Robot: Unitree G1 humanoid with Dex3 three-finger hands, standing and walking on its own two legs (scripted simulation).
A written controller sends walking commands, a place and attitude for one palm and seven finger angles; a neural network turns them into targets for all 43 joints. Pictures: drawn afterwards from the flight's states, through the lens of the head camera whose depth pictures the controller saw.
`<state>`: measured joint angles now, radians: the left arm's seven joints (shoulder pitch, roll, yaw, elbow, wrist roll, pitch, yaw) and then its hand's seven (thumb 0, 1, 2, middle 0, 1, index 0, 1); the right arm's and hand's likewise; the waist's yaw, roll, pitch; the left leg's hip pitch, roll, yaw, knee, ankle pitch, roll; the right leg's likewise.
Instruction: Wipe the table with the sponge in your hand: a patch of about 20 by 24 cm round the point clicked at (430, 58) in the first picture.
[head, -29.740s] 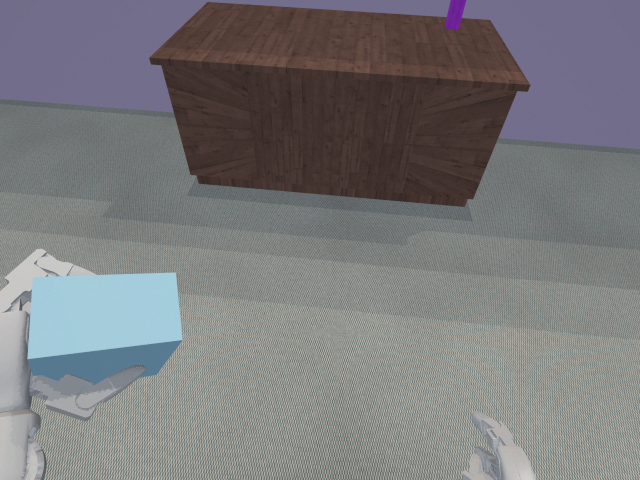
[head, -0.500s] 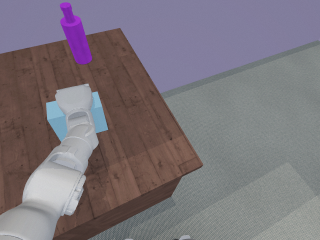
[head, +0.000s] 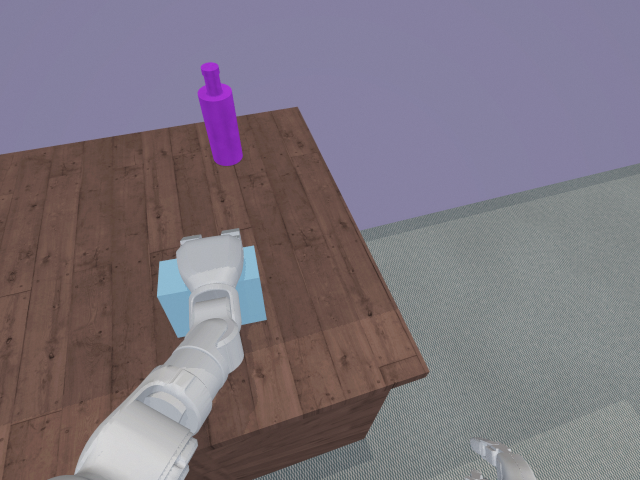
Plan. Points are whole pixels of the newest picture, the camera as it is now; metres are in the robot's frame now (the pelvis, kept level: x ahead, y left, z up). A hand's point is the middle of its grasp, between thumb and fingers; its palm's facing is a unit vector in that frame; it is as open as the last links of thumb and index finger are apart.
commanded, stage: wipe back along the third lane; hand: left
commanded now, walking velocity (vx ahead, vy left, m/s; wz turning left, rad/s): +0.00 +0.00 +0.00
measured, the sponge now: (217, 298) +0.38 +0.19 -0.06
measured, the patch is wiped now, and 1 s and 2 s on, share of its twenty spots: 0.85 0.85 0.90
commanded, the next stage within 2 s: slide back across to the middle lane in 0.90 s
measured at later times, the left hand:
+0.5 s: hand (221, 315) +0.33 +0.17 -0.02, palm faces -0.06 +0.00 -1.00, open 10.6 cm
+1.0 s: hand (225, 331) +0.31 +0.16 -0.02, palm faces -0.07 -0.03 -1.00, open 10.6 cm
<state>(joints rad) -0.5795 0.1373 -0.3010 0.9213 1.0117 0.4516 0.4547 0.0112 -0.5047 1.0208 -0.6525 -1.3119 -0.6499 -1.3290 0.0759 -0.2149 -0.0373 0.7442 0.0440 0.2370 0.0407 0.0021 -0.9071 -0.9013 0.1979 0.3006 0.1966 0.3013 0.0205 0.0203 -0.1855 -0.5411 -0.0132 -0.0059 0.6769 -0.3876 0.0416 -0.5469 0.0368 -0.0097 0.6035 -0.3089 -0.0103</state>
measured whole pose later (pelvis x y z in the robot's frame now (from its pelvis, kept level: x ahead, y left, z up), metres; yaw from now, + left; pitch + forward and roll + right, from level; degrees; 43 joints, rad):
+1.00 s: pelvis -0.02 -0.02 +0.01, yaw +0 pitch +9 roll +0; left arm -0.36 0.10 -0.38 0.76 1.00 0.49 0.47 0.01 -0.50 1.02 -0.64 -1.32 -0.64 -1.34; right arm 0.04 -0.22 -0.03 0.73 0.07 0.22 0.02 0.01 -0.91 -0.90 0.20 0.30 0.20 0.30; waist 0.06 0.02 -0.16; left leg -0.43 -0.01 0.01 0.62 -0.35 0.02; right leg -0.46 0.04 0.00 0.60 -0.29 -0.03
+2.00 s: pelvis -0.03 -0.02 +0.01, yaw +0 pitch +7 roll +0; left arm -0.24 0.26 -0.18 0.64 1.05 0.30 0.38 0.00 -0.52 1.02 -0.68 -1.29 -0.68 -1.30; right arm 0.08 -0.24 -0.02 0.74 0.06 0.15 -0.04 0.01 -0.91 -0.90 0.20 0.30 0.20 0.30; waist 0.05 0.03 -0.10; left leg -0.41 -0.01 0.01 0.60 -0.32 0.02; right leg -0.45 0.04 0.01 0.59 -0.26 -0.03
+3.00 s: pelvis -0.05 -0.01 -0.02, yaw +0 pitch +18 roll -2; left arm -0.74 0.46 -0.05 1.16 1.06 0.15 0.41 0.02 -0.54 1.03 -0.71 -1.27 -0.70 -1.29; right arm 0.23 -0.26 -0.02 0.77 0.06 0.12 -0.02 0.00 -0.91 -0.90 0.20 0.30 0.20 0.30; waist -0.07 0.04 -0.16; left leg -0.75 0.00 -0.01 0.79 -0.36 0.04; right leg -0.76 0.04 -0.01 0.71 -0.27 -0.02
